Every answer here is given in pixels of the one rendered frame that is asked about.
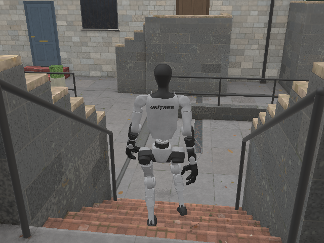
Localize stairs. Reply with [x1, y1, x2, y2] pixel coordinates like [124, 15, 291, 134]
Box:
[42, 197, 282, 243]

